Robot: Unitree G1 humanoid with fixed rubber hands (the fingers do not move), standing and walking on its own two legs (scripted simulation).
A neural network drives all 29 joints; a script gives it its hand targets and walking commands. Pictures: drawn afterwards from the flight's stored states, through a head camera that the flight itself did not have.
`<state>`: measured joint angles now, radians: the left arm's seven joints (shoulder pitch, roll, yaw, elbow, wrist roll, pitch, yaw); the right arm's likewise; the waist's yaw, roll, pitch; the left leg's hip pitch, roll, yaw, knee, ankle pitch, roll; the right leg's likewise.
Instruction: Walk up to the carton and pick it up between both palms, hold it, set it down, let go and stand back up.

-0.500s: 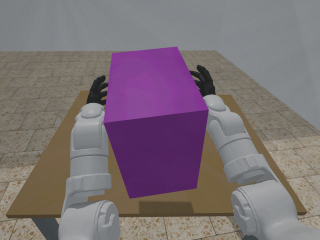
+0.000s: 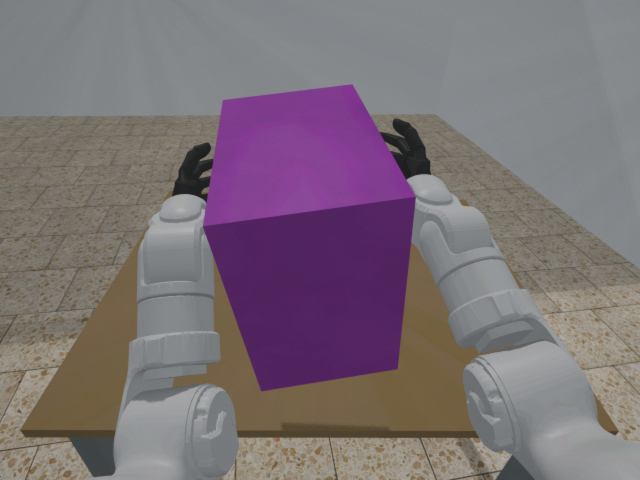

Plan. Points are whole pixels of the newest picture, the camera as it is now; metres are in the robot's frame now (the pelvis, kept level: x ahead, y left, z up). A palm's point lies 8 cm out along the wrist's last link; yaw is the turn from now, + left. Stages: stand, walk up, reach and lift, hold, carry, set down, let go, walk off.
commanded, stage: hold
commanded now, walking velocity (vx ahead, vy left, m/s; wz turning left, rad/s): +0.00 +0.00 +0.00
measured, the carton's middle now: (308, 232) +0.37 +0.01 +0.21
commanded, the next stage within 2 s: set down in 1.94 s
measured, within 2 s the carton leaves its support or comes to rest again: neither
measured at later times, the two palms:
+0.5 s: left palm (192, 206) +0.38 +0.14 +0.24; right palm (411, 178) +0.38 -0.11 +0.27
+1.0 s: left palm (189, 205) +0.37 +0.14 +0.24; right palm (412, 175) +0.38 -0.11 +0.28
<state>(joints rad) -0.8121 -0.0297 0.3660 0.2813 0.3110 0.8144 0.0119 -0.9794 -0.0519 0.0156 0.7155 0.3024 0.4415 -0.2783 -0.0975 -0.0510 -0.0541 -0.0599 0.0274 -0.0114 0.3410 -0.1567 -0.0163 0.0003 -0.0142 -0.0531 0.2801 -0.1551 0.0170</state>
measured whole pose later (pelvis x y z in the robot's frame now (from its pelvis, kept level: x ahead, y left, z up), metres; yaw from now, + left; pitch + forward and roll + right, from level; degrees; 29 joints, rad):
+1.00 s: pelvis +0.01 +0.00 +0.00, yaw +0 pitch -7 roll -1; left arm -0.79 -0.03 0.37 0.25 0.29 0.86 0.01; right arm -1.00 -0.07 0.04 0.68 0.36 0.52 -0.32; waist -0.10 -0.04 -0.08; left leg -0.06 0.02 -0.03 0.35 -0.17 -0.02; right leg 0.00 -0.01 -0.03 0.29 -0.17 0.02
